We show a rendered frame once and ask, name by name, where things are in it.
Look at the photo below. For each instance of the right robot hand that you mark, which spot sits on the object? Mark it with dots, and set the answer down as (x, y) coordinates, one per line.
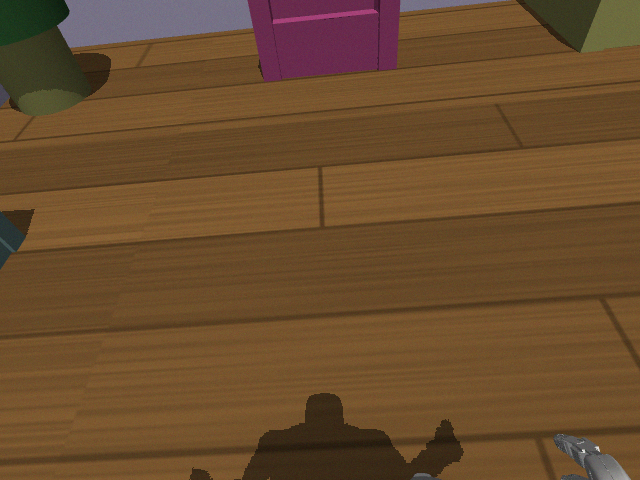
(587, 454)

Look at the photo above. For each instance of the armchair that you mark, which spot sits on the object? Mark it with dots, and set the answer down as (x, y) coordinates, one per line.
(297, 38)
(11, 238)

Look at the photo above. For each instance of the potted plant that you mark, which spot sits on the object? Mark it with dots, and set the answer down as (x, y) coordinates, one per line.
(37, 68)

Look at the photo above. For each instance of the sofa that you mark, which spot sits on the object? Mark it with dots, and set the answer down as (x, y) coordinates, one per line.
(592, 25)

